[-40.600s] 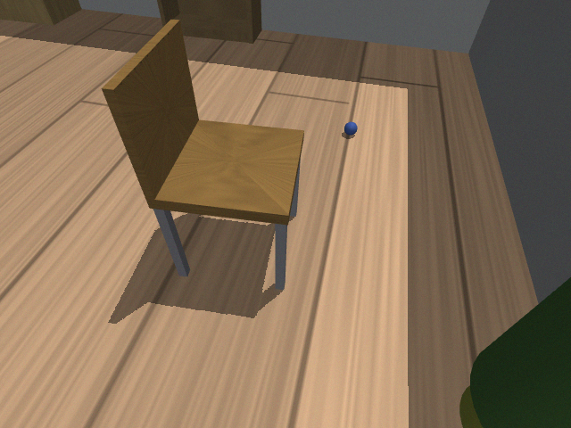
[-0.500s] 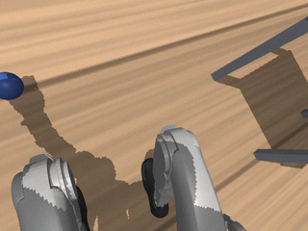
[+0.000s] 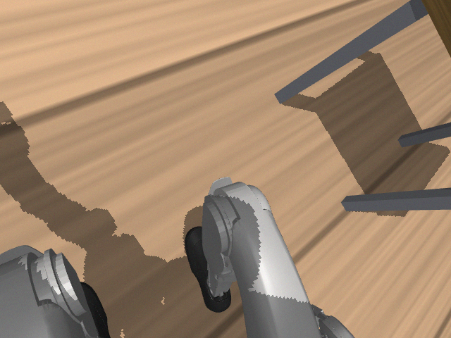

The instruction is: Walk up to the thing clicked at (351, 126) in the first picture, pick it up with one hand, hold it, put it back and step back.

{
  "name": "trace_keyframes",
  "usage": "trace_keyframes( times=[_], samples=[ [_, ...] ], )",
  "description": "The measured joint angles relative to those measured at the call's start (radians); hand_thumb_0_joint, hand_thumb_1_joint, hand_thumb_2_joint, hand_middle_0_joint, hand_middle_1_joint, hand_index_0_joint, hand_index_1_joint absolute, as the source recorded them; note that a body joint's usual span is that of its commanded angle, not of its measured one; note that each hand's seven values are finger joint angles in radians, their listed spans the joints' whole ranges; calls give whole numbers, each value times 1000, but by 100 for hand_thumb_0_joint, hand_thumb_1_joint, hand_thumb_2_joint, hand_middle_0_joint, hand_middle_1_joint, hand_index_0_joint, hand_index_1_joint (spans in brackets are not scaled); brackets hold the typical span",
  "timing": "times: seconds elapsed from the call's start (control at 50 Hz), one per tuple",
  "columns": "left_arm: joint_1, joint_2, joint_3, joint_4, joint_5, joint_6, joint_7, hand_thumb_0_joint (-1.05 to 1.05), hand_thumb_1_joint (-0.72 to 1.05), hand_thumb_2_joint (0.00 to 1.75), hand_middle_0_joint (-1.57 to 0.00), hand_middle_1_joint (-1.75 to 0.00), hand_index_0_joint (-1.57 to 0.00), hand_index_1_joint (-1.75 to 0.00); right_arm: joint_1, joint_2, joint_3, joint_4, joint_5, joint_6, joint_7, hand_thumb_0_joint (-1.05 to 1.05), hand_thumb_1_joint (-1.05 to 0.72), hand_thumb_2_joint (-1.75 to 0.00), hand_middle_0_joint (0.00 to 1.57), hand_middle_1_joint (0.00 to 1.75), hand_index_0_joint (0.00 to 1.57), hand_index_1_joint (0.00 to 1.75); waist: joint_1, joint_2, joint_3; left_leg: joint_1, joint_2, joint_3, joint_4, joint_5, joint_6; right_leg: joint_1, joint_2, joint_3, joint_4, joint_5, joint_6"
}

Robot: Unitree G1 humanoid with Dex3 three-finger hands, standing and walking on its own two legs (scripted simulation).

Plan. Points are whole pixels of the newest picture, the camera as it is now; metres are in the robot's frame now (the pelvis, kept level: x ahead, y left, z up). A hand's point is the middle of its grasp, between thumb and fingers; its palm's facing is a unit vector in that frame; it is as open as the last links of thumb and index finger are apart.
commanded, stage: rest palm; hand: left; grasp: from above
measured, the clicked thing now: out of the picture +0.52 +0.30 -0.28
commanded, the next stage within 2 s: close in 0.90 s
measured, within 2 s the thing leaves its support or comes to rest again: neither
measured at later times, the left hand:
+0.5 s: hand out of the picture +0.50 +0.29 -0.23, palm faces -0.45 -0.11 -0.89, open 13.7 cm
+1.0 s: hand out of the picture +0.50 +0.29 -0.24, palm faces -0.45 -0.11 -0.88, open 13.3 cm
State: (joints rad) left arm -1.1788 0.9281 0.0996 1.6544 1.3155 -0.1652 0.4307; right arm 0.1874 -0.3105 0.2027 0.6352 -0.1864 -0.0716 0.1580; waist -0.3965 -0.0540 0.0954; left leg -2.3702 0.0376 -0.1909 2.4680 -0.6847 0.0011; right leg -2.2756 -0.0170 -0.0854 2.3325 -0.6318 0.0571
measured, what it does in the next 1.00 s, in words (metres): stands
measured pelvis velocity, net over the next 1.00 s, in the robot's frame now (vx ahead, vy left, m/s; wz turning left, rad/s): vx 0.00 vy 0.00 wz -0.05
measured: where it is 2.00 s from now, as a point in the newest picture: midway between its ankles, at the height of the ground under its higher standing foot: (159, 312)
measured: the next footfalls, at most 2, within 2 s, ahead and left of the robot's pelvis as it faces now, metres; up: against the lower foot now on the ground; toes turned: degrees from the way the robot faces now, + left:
none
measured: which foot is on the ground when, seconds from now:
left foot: down 0.00-1.00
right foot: down 0.00-1.00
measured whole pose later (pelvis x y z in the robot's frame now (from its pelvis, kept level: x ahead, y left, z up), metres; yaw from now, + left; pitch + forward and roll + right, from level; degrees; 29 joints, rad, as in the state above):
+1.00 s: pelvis +0.00 +0.00 -0.01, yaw -3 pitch +30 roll -13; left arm -1.16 1.03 0.12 1.72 1.30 -0.19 0.52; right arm 0.16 -0.35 0.28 0.63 -0.24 -0.17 0.21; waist -0.42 -0.11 0.17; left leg -2.37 0.04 -0.25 2.53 -0.71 -0.01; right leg -2.26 0.01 -0.13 2.35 -0.63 0.06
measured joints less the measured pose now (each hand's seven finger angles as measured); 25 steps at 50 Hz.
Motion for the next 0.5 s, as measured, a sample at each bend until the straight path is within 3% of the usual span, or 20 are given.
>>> trace_keyframes(
  times=[0.18, 0.5],
  samples=[
    [11, 46, 10, -13, -18, -17, 4, 0, -48, 96, -9, -104, -10, -102, 21, -7, 29, 15, -17, -29, 5, 0, -90, -90, 21, 30, 20, 30, -5, -12, 36, -11, 3, -20, 26, -9, -5, -9, 9, -14, 13, 2, 1],
    [23, 46, 5, 2, -16, -16, 44, 0, -47, 101, -10, -104, -11, -104, -37, -16, 39, -5, -35, -65, 32, 0, -90, -90, 21, 30, 20, 30, -4, -35, 35, 3, 0, -39, 42, -31, -9, 12, 11, -29, 17, -15, 0]
  ],
)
